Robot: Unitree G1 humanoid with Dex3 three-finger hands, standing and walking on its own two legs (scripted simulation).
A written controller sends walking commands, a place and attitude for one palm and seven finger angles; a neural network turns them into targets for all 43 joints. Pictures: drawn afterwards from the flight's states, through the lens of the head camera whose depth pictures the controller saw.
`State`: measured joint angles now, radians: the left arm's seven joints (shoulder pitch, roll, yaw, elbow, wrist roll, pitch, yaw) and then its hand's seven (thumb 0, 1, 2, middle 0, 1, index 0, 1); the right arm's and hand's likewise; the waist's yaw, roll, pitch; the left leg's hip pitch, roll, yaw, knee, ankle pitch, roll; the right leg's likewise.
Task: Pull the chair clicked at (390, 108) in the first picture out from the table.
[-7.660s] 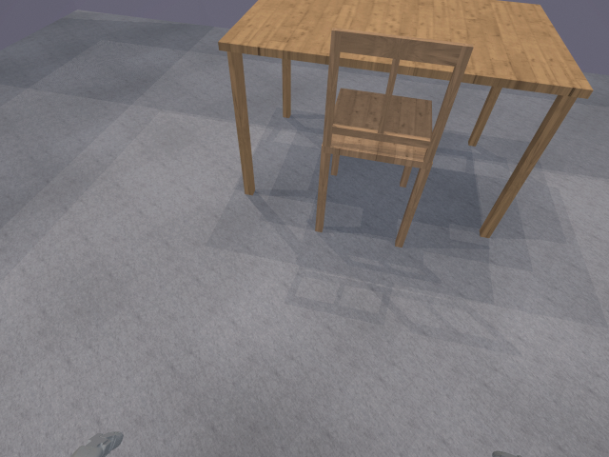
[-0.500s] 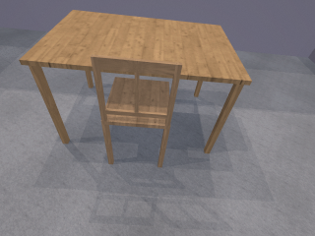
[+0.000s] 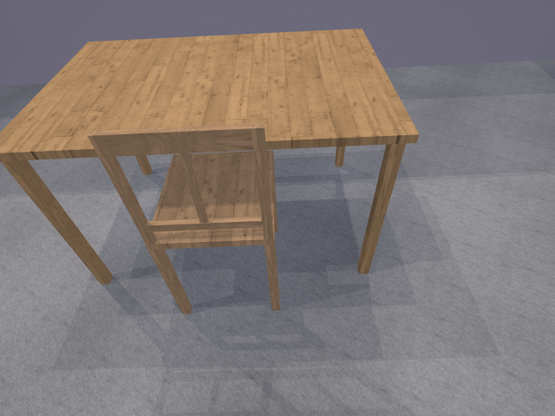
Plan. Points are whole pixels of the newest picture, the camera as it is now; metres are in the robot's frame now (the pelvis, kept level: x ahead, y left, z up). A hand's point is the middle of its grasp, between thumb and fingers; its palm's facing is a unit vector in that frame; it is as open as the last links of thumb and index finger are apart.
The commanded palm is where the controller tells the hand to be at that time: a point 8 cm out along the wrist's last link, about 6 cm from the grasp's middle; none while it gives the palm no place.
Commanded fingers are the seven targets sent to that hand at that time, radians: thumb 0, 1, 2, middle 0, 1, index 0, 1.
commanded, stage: take the last steps up to it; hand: left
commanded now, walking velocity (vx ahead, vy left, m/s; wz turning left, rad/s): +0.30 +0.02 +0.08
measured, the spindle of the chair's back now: (194, 189) +0.66 +0.23 -0.11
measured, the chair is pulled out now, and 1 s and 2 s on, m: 0.00 0.00 0.00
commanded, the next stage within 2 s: come to a stop and stand still in 0.38 s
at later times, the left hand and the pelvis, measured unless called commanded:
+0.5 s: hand out of the picture +0.04 +0.14 -0.18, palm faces +0.15 -0.98 -0.14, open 7.4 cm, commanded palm none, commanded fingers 0.00 0.90 0.90 -0.20 -0.30 -0.20 -0.30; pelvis +0.18 +0.02 -0.02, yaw +1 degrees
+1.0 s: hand (205, 339) +0.30 +0.16 -0.16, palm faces +0.01 -0.94 -0.33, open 7.3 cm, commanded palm none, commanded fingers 0.00 0.90 0.90 -0.20 -0.30 -0.20 -0.30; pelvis +0.23 -0.05 -0.01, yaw +0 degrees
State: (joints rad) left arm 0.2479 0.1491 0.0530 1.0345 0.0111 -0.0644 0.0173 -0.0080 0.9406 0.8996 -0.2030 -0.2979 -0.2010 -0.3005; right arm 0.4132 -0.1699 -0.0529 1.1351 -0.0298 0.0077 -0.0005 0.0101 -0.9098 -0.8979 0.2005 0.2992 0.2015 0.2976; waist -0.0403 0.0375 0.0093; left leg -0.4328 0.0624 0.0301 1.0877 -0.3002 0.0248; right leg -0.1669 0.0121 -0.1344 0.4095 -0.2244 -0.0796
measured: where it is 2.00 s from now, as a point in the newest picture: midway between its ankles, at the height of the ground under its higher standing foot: outside the picture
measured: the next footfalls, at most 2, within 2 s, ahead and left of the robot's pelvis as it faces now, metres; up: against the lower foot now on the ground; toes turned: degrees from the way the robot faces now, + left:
left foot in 0.46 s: +0.27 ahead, +0.11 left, +0.00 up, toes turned +6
right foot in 0.88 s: +0.29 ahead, -0.14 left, +0.00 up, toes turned -2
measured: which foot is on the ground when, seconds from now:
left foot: up 0.00-0.44, down 0.46-0.90, up 0.92-1.00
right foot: down 0.00-0.46, up 0.48-0.86, down 0.88-1.00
